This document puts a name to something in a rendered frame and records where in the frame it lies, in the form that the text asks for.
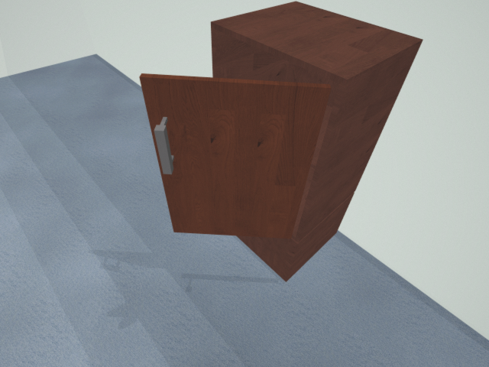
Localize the cupboard door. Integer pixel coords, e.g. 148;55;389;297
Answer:
139;73;331;239

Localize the handle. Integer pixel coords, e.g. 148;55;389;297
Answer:
154;117;174;174

